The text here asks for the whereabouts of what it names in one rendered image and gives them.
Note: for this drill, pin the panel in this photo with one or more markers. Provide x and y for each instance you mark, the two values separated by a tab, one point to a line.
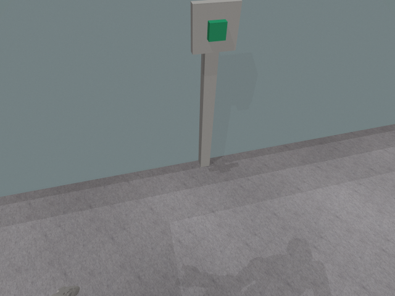
201	12

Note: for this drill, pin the button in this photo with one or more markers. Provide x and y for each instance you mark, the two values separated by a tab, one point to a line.
216	30

